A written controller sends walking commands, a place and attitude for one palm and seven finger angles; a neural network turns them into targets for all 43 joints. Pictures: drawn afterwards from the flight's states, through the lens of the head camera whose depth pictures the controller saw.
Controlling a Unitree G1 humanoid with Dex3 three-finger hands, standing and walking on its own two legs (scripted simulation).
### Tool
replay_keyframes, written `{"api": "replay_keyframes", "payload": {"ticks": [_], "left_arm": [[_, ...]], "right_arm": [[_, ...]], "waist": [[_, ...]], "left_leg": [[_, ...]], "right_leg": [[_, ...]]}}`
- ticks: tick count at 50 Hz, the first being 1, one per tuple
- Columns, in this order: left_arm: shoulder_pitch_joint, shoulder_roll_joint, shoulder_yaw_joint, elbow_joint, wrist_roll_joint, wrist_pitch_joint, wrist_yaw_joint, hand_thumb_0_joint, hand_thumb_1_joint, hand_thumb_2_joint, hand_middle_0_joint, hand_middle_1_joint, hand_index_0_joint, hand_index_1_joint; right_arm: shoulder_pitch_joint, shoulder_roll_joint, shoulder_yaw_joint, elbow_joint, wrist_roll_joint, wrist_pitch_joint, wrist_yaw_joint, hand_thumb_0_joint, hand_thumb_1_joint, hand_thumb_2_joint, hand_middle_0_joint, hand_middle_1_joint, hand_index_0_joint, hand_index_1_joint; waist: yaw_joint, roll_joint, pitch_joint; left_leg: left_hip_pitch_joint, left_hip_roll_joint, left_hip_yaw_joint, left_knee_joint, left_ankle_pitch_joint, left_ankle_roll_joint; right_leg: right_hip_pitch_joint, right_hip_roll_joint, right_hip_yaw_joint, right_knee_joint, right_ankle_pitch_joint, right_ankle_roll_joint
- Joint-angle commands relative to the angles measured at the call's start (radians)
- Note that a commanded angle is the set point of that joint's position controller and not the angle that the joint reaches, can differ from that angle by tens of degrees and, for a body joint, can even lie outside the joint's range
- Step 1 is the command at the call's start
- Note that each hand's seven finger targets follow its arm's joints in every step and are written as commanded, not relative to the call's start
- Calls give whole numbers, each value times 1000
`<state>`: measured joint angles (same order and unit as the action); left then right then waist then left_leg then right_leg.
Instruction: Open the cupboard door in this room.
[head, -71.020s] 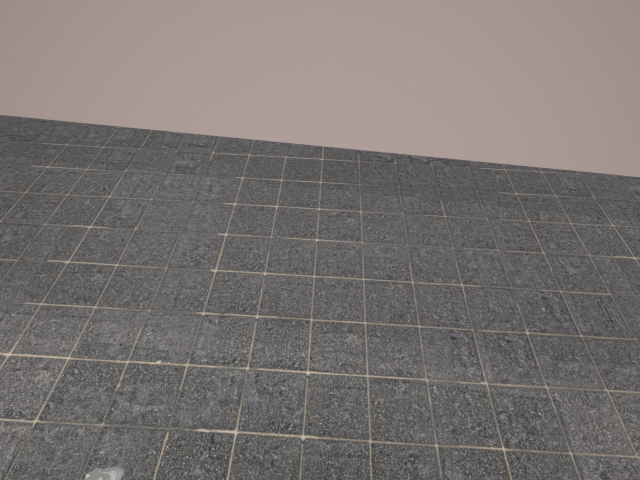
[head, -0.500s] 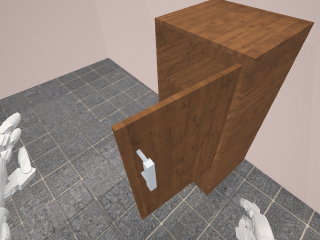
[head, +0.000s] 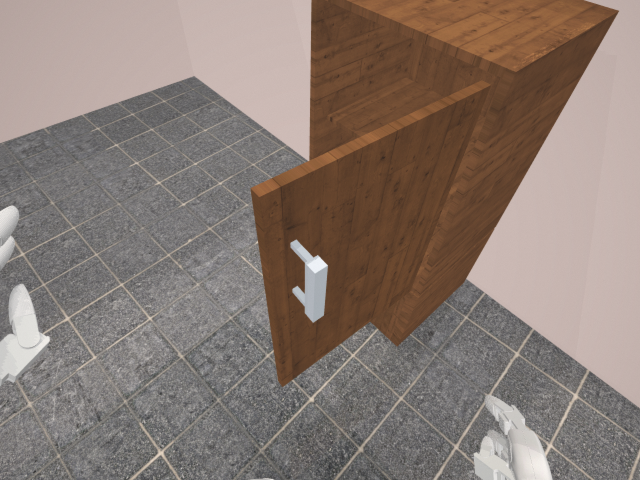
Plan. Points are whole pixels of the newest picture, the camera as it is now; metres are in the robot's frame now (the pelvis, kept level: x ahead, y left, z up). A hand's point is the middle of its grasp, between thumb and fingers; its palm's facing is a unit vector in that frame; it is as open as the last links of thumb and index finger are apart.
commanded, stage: step back with the hand held close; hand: left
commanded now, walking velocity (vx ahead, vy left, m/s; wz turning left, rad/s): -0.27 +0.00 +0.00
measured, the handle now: (306, 281) +0.37 +0.05 +0.01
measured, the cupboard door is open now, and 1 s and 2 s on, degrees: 86 86 86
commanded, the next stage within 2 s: stop stepping back and stand still in 0.58 s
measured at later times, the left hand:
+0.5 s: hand out of the picture +0.12 +0.29 +0.17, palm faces +0.48 -0.74 -0.46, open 7.4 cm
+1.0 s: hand out of the picture +0.06 +0.23 +0.16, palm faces +0.34 -0.81 -0.48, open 7.4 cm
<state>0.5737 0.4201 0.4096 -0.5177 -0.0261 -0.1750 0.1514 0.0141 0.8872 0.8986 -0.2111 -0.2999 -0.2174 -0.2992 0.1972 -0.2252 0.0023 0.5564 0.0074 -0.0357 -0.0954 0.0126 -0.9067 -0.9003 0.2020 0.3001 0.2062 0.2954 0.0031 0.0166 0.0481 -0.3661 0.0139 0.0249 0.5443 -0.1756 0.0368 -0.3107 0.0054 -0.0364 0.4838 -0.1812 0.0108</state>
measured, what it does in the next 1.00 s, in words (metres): walks backwards: right foot, then left foot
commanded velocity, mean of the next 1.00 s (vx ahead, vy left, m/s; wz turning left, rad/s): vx -0.18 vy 0.03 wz -0.05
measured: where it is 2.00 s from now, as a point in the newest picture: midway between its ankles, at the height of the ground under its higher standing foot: outside the picture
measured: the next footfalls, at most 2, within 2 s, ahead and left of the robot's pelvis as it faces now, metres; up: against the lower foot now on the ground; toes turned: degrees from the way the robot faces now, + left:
right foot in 0.70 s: -0.21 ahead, -0.12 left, +0.00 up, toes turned -2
left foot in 0.86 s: -0.05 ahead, +0.07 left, +0.00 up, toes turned -5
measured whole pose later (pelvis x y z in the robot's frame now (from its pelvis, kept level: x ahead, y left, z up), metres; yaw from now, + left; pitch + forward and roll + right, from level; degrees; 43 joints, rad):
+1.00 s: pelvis -0.16 -0.03 +0.00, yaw -4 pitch +0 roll -1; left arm 0.57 0.46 0.44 -0.47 -0.06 -0.17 0.15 0.01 0.89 0.90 -0.21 -0.30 -0.22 -0.30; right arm 0.25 -0.25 0.00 0.66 0.01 -0.10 -0.09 0.01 -0.91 -0.90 0.20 0.30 0.21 0.30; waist -0.04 -0.02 -0.02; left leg -0.38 0.00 0.02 0.52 -0.14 0.02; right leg -0.09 0.03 0.00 0.49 -0.41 -0.02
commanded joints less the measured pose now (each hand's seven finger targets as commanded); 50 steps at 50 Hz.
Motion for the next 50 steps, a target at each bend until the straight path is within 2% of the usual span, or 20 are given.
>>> {"api": "replay_keyframes", "payload": {"ticks": [1, 5, 8, 11, 13, 15, 16, 18, 19, 20, 22, 29, 32, 34, 36, 38, 41, 45, 47, 50], "left_arm": [[-52, 167, 144, -214, 17, -80, 34, 0, 900, 900, -200, -300, -200, -300], [-31, 175, 168, -220, 20, -91, 33, 0, 900, 900, -200, -300, -200, -300], [-68, 170, 167, -226, 28, -98, 27, 0, 900, 900, -200, -300, -200, -300], [-84, 171, 141, -208, 12, -94, 37, 0, 900, 900, -200, -300, -200, -300], [-110, 177, 133, -196, 8, -87, 48, 0, 900, 900, -200, -300, -200, -300], [-120, 188, 139, -213, 8, -80, 52, 0, 900, 900, -200, -300, -200, -300], [-121, 190, 143, -221, 7, -82, 50, 0, 900, 900, -200, -300, -200, -300], [-108, 204, 195, -271, 20, -114, 47, 0, 900, 900, -200, -300, -200, -300], [-102, 225, 217, -280, 25, -122, 45, 0, 900, 900, -200, -300, -200, -300], [-92, 213, 216, -275, 16, -118, 40, 0, 900, 900, -200, -300, -200, -300], [-79, 181, 186, -288, 0, -113, 43, 0, 900, 900, -200, -300, -200, -300], [-82, 147, 98, -275, -17, -73, 32, 0, 900, 900, -200, -300, -200, -300], [-69, 188, 133, -277, -41, -85, 13, 0, 900, 900, -200, -300, -200, -300], [-26, 253, 182, -286, -45, -102, -6, 0, 900, 900, -200, -300, -200, -300], [-19, 304, 232, -278, -53, -111, 7, 0, 900, 900, -200, -300, -200, -300], [33, 265, 212, -245, -46, -79, 7, 0, 900, 900, -200, -300, -200, -300], [51, 227, 203, -207, -43, -50, 19, 0, 900, 900, -200, -300, -200, -300], [10, 220, 166, -121, -33, -51, 24, 0, 900, 900, -200, -300, -200, -300], [-16, 209, 140, -170, -29, -64, 19, 0, 900, 900, -200, -300, -200, -300], [-5, 204, 136, -181, -28, -78, 16, 0, 900, 900, -200, -300, -200, -300]], "right_arm": [[-95, -137, -56, -157, -6, -86, -14, 0, -900, -900, 200, 300, 200, 300], [-86, -122, -58, -145, -9, -109, -10, 0, -900, -900, 200, 300, 200, 300], [-79, -132, -67, -138, -14, -118, -3, 0, -900, -900, 200, 300, 200, 300], [-51, -105, -65, -93, -15, -107, 9, 0, -900, -900, 200, 300, 200, 300], [-55, -89, -62, -69, -15, -89, 19, 0, -900, -900, 200, 300, 200, 300], [-70, -87, -59, -69, -9, -80, 14, 0, -900, -900, 200, 300, 200, 300], [-89, -99, -54, -78, -11, -79, 7, 0, -900, -900, 200, 300, 200, 300], [-125, -132, -64, -101, -16, -102, -5, 0, -900, -900, 200, 300, 200, 300], [-125, -115, -72, -97, -26, -114, -7, 0, -900, -900, 200, 300, 200, 300], [-102, -99, -81, -92, -26, -124, 0, 0, -900, -900, 200, 300, 200, 300], [-106, -98, -87, -65, -28, -147, 20, 0, -900, -900, 200, 300, 200, 300], [-80, -102, -62, -24, -34, -158, 35, 0, -900, -900, 200, 300, 200, 300], [-90, -95, -56, -33, -38, -136, 41, 0, -900, -900, 200, 300, 200, 300], [-97, -81, -48, -51, -36, -103, 45, 0, -900, -900, 200, 300, 200, 300], [-119, -72, -32, -72, -30, -94, 39, 0, -900, -900, 200, 300, 200, 300], [-116, -73, -36, -90, -2, -97, 27, 0, -900, -900, 200, 300, 200, 300], [-102, -75, -12, -89, -2, -89, 10, 0, -900, -900, 200, 300, 200, 300], [-64, -123, -32, -73, 0, -121, -9, 0, -900, -900, 200, 300, 200, 300], [-61, -123, -31, -71, -4, -126, -5, 0, -900, -900, 200, 300, 200, 300], [-82, -117, -38, -76, -9, -134, 4, 0, -900, -900, 200, 300, 200, 300]], "waist": [[4, 150, -87], [7, 127, -130], [-3, 72, -71], [-14, -143, -73], [-20, -213, -123], [-23, -148, -94], [-21, -47, -55], [0, 315, -120], [-8, 349, -155], [-11, 232, -151], [1, 113, -165], [-6, 261, -217], [10, 230, -267], [6, 111, -251], [3, -60, -221], [10, -200, -199], [-21, -53, -182], [-16, 56, -165], [-14, 115, -170], [-16, 43, -87]], "left_leg": [[-247, 140, -189, -284, -456, 50], [-287, 153, -200, -275, -442, 67], [-307, 95, -138, -159, -519, 47], [18, -12, -41, 198, -274, -29], [127, -25, -17, 329, -206, -38], [151, -2, -40, 143, -208, -30], [90, 33, -93, -35, -240, -9], [-267, 302, -389, -365, -435, 103], [-362, 364, -465, -472, -545, 143], [-301, 370, -450, -436, -456, 157], [-40, 312, -320, -298, -179, 145], [209, 226, -175, -380, -52, 51], [257, 209, -112, -310, 117, 4], [291, 134, -33, -159, 172, -41], [260, 29, 69, 93, -69, -77], [78, -14, 6, 289, -118, -56], [72, -2, 12, 45, 62, -31], [297, 84, -96, -54, 437, 28], [245, 104, -148, -98, 348, 29], [147, 49, -105, -103, -28, -10]], "right_leg": [[215, 3, 69, 63, -161, -3], [288, 19, 85, 139, -30, -3], [167, -18, 197, 31, -216, -30], [-217, -196, 374, -212, -327, -121], [-276, -260, 334, -238, -238, -144], [-271, -212, 258, -168, -172, -105], [-250, -132, 203, -88, -201, -61], [97, 64, 54, 369, -154, 17], [184, 101, 81, 638, -241, 16], [97, 100, 116, 753, -273, 8], [-92, 61, 120, 689, -302, 4], [3, 84, -14, 211, -366, -11], [106, 64, -23, -104, -221, -35], [56, -33, 54, -253, -36, -67], [-92, -230, 172, -285, 70, -108], [6, -234, 164, -158, 342, -131], [140, -180, 97, -47, 498, -74], [25, -41, 38, -16, 251, 19], [56, -18, 23, -37, 43, 16], [39, -65, 91, -186, -143, -31]]}}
